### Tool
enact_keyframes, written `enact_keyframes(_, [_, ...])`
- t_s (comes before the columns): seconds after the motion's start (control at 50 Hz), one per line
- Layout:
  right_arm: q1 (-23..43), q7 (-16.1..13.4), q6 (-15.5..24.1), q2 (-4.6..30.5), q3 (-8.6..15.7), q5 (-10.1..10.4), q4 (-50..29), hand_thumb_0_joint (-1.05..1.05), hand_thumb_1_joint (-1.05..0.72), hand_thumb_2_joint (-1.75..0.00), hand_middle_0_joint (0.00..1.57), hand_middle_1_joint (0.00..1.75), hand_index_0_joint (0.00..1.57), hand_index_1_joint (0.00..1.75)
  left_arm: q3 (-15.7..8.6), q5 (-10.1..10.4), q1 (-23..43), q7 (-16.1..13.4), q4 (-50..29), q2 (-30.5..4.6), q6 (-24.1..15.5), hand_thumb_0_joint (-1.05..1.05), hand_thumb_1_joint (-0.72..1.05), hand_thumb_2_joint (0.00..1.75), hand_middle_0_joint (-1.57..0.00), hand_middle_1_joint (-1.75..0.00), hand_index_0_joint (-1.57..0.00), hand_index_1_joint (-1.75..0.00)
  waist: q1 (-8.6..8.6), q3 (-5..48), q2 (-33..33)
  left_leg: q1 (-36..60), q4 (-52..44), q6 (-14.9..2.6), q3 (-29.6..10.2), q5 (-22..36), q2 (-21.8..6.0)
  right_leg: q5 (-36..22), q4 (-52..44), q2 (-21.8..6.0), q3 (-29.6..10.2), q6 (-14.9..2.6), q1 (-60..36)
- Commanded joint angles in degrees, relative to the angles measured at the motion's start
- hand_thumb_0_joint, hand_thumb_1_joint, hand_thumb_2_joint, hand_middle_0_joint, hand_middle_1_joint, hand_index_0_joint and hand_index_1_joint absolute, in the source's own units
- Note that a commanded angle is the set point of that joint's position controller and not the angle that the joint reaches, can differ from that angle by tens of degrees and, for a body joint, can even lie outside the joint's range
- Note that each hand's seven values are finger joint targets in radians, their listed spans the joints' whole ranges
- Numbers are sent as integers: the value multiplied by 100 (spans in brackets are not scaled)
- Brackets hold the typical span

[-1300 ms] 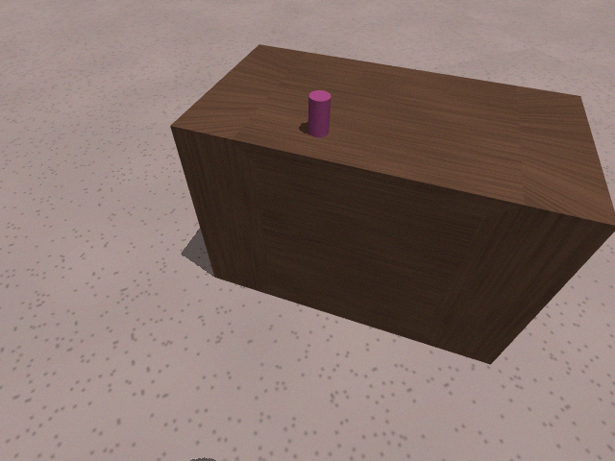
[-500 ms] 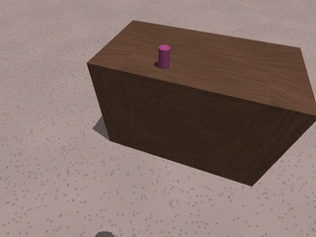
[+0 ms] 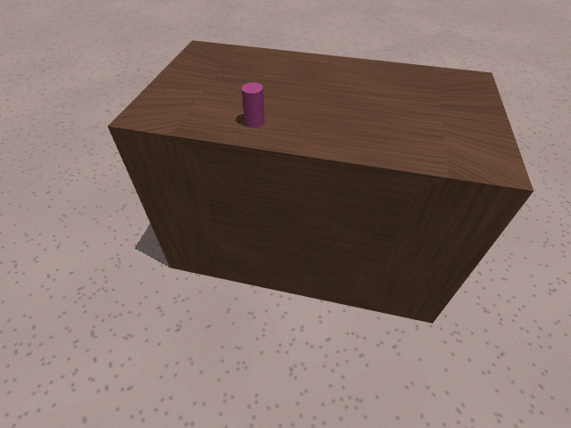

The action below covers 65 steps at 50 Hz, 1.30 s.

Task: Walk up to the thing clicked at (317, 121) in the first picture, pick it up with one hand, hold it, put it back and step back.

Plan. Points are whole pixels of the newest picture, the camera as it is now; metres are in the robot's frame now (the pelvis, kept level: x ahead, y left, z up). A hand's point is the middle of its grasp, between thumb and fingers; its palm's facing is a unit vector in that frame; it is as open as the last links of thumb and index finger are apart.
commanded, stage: walk up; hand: left
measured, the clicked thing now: (253, 105) +0.88 +0.06 -0.02
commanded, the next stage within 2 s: none
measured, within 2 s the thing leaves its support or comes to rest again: neither
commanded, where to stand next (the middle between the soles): +0.41 -0.02 m, yaw -16 degrees
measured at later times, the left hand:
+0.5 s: hand (127, 396) +0.22 +0.26 -0.16, palm faces -0.18 -0.91 -0.37, open 7.4 cm
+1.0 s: hand (185, 250) +0.49 +0.20 -0.13, palm faces -0.28 -0.85 -0.45, open 7.4 cm
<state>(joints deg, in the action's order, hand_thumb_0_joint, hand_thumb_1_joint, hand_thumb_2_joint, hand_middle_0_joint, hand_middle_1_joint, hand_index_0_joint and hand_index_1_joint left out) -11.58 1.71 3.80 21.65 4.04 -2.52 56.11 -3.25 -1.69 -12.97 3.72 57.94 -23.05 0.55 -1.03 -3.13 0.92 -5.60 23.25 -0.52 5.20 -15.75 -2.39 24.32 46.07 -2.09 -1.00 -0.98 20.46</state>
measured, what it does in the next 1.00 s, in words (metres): walks ahead, turning right: right foot, then left foot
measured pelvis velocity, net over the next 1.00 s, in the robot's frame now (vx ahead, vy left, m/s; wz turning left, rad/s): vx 0.32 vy -0.03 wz -0.26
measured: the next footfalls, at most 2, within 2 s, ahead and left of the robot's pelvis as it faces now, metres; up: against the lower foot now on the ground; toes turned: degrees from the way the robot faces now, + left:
right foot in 0.10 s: +0.13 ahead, -0.17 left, +0.00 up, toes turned -5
left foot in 0.46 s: +0.30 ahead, +0.10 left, +0.00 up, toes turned -5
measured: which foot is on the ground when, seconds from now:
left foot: down 0.00-0.10, up 0.12-0.44, down 0.46-0.86, up 0.88-1.00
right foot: up 0.00-0.08, down 0.10-0.50, up 0.52-0.84, down 0.86-1.00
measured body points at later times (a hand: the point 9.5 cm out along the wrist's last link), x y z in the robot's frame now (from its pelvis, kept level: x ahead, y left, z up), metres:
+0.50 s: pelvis +0.16 -0.01 -0.02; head +0.18 +0.00 +0.43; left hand +0.23 +0.31 -0.14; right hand +0.20 -0.35 -0.12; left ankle +0.26 +0.10 -0.74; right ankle +0.09 -0.16 -0.73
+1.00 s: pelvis +0.32 -0.03 -0.02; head +0.34 -0.07 +0.43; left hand +0.51 +0.25 -0.10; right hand +0.28 -0.34 -0.16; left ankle +0.32 +0.11 -0.68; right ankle +0.35 -0.15 -0.74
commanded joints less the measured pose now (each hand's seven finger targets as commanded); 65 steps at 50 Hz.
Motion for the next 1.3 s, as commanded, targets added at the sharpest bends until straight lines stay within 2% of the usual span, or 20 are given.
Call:
enact_keyframes(0.0, [693,-12,56,1664,425,-72,-784,0,-90,-90,20,30,20,30,-371,8,-90,135,-665,-1065,-240,0,90,90,-20,-30,-20,-30,214,-133,-1131,-634,-892,-900,-695,-1261,-1272,-190,-767,-256,144,-7,-287])
enact_keyframes(0.06, [540,23,-87,1297,299,-56,-899,0,-90,-90,20,30,20,30,-546,-34,-1242,12,-358,-1295,-329,0,90,90,-20,-30,-20,-30,642,307,349,-1770,1440,-567,138,-1476,-547,-1026,-1628,285,494,14,-2395])
enact_keyframes(0.08, [449,26,-117,918,162,-17,-1031,0,-90,-90,20,30,20,30,-690,-69,-1790,-103,-353,-1703,-368,0,90,90,-20,-30,-20,-30,967,276,1728,-2822,3207,-339,452,-1861,-5,464,-2417,-273,-814,-299,-2849])
enact_keyframes(0.1, [454,49,-165,889,109,79,-1213,0,-90,-90,20,30,20,30,-692,-53,-1631,-162,-641,-2052,-429,0,90,90,-20,-30,-20,-30,802,113,1928,-3421,4199,-79,-245,-2016,382,1964,-3840,-1746,-3963,-1017,-2089])
enact_keyframes(0.12, [589,10,-190,1426,263,53,-1184,0,-90,-90,20,30,20,30,-667,30,-1164,-161,-843,-2205,-416,0,90,90,-20,-30,-20,-30,623,-438,925,-3136,4316,-10,-863,-1703,-83,2678,-3985,-2105,-4503,-1496,-1148])
enact_keyframes(0.22, [-417,115,-183,1404,276,107,-756,0,-90,-90,20,30,20,30,-494,114,-618,-229,-1100,-1640,-501,0,90,90,-20,-30,-20,-30,156,-242,664,-2331,3292,-26,-843,-637,-438,432,-3241,-1098,-2102,-1103,-815])
enact_keyframes(0.36, [-15,231,-99,1373,371,13,-1234,0,-90,-90,20,30,20,30,-494,107,-729,-249,-1392,-1737,-594,0,90,90,-20,-30,-20,-30,241,-285,496,-1747,1814,46,-514,-187,-312,55,-2894,-995,-1650,-1090,-324])
enact_keyframes(0.42, [-787,177,-1,1341,436,32,-1138,0,-90,-90,20,30,20,30,-407,85,-351,-267,-1528,-1641,-573,0,90,90,-20,-30,-20,-30,-341,-27,414,-214,950,-40,-210,117,-64,-976,-1765,-744,-1143,-808,365])
enact_keyframes(0.44, [-1378,125,55,1573,539,14,-978,0,-90,-90,20,30,20,30,-291,67,-535,-279,-1545,-1298,-565,0,90,90,-20,-30,-20,-30,-614,366,-384,769,645,-172,-418,-76,-17,-1483,-432,-364,-758,-579,724])
enact_keyframes(0.48, [-1421,70,116,2258,667,86,-1157,0,-90,-90,20,30,20,30,-227,156,-949,-374,-1505,-1130,-559,0,90,90,-20,-30,-20,-30,-479,294,-1715,767,-1210,-1163,-4391,-2275,-2261,708,2213,718,-335,-173,2132])
enact_keyframes(0.6, [-653,44,122,1626,378,148,-1357,0,-90,-90,20,30,20,30,-271,203,-1103,-222,-1091,-1269,-515,0,90,90,-20,-30,-20,-30,13,-263,-1099,-666,-837,-1052,-1426,26,-1180,-449,1230,-12,-256,2,1061])
enact_keyframes(0.68, [-917,50,77,1667,372,121,-1455,0,-90,-90,20,30,20,30,-224,135,-451,-187,-1435,-1111,-545,0,90,90,-20,-30,-20,-30,-173,-42,-1057,-117,-389,-1375,-1006,1671,-1366,-520,-56,-114,122,52,895])
enact_keyframes(0.8, [-701,24,-127,1304,212,206,-1683,0,-90,-90,20,30,20,30,-321,105,-987,-355,-1241,-1113,-620,0,90,90,-20,-30,-20,-30,329,463,-236,-1011,1552,-736,-306,2102,-826,-1855,-1719,411,401,-190,-1499])
enact_keyframes(0.84, [-1282,-20,-158,693,-23,247,-1749,0,-90,-90,20,30,20,30,-525,78,-1297,-461,-1391,-1886,-685,0,90,90,-20,-30,-20,-30,363,1046,1554,-2483,3857,-159,-136,-1538,106,-2149,-2341,-1780,-3033,-951,-2624])
enact_keyframes(0.86, [-1108,-107,-301,1340,172,192,-1625,0,-90,-90,20,30,20,30,-492,171,-1037,-461,-1471,-2033,-627,0,90,90,-20,-30,-20,-30,375,717,764,-2578,4425,-134,-638,-2119,38,-1810,-2484,-2154,-3636,-1699,-1924])
enact_keyframes(1.06, [-865,-167,-283,1054,153,234,-971,0,-90,-90,20,30,20,30,-223,87,-121,-524,-1515,-1393,-470,0,90,90,-20,-30,-20,-30,91,534,1036,-1136,2156,13,-301,-708,-40,-3924,-1455,-802,-994,-1102,-188])
enact_keyframes(1.12, [-828,-222,-238,1131,212,201,-818,0,-90,-90,20,30,20,30,-161,163,198,-500,-1512,-1266,-293,0,90,90,-20,-30,-20,-30,-102,418,685,-245,1087,-145,-328,417,54,-2342,-1034,-583,-1023,-735,744])
enact_keyframes(1.16, [-367,-233,-161,1775,299,164,-947,0,-90,-90,20,30,20,30,-86,219,112,-502,-1424,-1012,-196,0,90,90,-20,-30,-20,-30,18,340,-754,-1045,31,-889,-2447,-269,-1512,-456,34,267,-433,-161,731])
enact_keyframes(1.2, [248,-211,-147,1829,294,156,-985,0,-90,-90,20,30,20,30,-206,155,-35,-517,-1073,-1268,-133,0,90,90,-20,-30,-20,-30,221,107,-977,-1827,-168,-1417,-2731,-422,-1940,634,838,255,-218,-96,70])
enact_keyframes(1.28, [569,-225,-170,1533,122,202,-863,0,-90,-90,20,30,20,30,-208,147,-301,-434,-677,-1052,-230,0,90,90,-20,-30,-20,-30,413,342,-1196,-1493,895,-659,-1363,1219,-1028,-822,-893,133,-46,-181,-519])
